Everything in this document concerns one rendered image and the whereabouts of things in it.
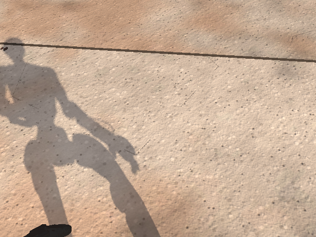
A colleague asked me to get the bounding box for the left robot hand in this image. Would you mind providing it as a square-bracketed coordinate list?
[24, 224, 72, 237]

